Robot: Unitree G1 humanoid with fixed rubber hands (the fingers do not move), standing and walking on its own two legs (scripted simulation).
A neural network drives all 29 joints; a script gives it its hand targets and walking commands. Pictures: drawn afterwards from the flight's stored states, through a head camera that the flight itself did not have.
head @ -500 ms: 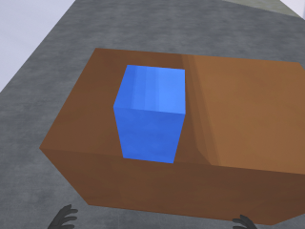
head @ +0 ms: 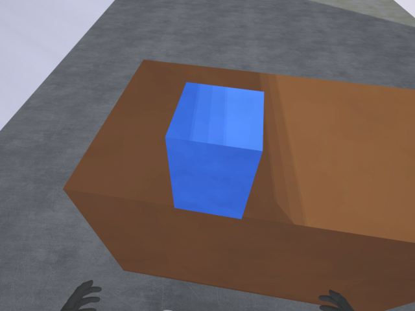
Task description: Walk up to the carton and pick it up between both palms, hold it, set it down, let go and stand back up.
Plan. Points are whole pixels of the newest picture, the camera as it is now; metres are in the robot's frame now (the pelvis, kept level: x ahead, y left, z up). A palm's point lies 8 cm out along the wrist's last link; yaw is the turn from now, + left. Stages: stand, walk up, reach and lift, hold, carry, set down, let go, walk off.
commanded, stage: reach and lift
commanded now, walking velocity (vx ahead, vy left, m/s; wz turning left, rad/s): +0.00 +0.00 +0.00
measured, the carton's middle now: (215, 154) +0.41 +0.00 +0.05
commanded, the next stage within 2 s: none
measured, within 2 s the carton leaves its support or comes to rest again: neither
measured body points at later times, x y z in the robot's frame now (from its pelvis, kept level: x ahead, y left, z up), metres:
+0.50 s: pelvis +0.00 -0.01 +0.02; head -0.02 +0.01 +0.47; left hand +0.19 +0.24 -0.05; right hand +0.15 -0.24 -0.04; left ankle +0.02 +0.14 -0.72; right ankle +0.02 -0.07 -0.72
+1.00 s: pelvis +0.04 +0.02 +0.03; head +0.02 +0.04 +0.48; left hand +0.24 +0.21 +0.00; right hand +0.18 -0.20 +0.00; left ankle +0.03 +0.14 -0.72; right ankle +0.02 -0.07 -0.72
